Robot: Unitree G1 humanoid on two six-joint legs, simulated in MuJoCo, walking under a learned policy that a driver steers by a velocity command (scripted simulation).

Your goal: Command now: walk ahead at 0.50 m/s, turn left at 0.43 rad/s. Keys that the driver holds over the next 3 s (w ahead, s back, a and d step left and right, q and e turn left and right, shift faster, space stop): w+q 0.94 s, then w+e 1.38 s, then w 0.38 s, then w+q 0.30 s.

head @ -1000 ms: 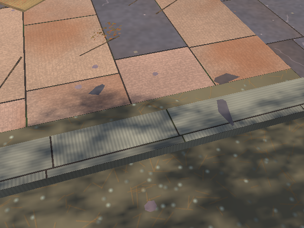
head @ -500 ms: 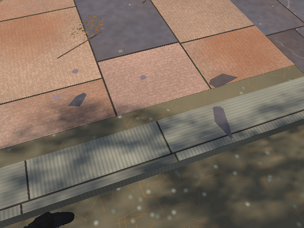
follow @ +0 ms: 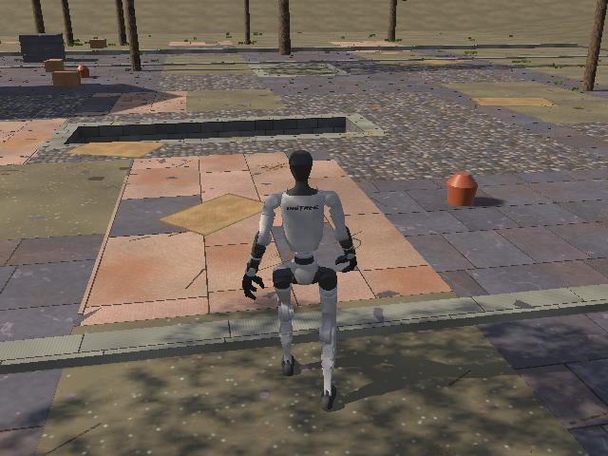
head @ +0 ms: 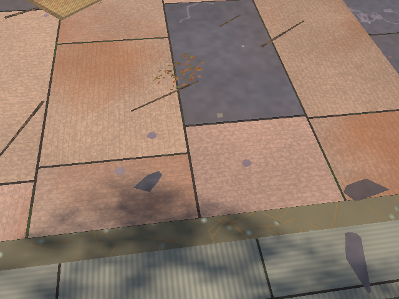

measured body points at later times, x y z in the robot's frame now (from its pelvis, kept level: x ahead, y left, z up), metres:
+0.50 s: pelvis +0.29 +0.01 +0.03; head +0.32 +0.03 +0.48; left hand +0.43 +0.29 -0.05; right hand +0.39 -0.25 -0.09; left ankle +0.12 +0.08 -0.67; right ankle +0.45 -0.09 -0.66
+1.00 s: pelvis +0.48 +0.16 +0.08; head +0.48 +0.20 +0.53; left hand +0.48 +0.47 -0.03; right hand +0.69 -0.04 -0.01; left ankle +0.46 +0.23 -0.66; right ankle +0.55 +0.01 -0.57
